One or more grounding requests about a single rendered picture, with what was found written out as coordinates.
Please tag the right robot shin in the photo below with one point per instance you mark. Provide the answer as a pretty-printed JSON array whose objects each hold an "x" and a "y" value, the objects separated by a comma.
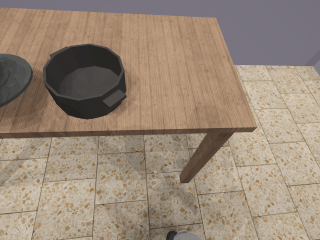
[{"x": 180, "y": 232}]

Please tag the lid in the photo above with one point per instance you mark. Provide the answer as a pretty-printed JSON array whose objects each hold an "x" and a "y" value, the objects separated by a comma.
[{"x": 15, "y": 76}]

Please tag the table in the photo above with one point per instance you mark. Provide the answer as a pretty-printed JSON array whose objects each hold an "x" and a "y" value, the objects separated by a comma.
[{"x": 179, "y": 77}]

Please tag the pot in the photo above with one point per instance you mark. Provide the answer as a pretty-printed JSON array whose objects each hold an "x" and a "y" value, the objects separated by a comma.
[{"x": 86, "y": 81}]

